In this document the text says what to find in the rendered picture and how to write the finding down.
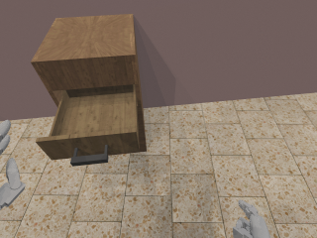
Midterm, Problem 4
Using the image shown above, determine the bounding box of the right robot hand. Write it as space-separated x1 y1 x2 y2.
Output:
233 199 270 238

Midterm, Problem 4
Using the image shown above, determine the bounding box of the handle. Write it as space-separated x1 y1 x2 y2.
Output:
70 145 109 167

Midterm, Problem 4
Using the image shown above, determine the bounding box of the drawer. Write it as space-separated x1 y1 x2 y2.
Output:
36 84 140 161

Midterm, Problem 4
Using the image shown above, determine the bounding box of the left robot hand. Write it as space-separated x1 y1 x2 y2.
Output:
0 120 26 210

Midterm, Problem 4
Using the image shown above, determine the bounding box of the cabinet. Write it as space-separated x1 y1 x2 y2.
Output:
31 14 147 156

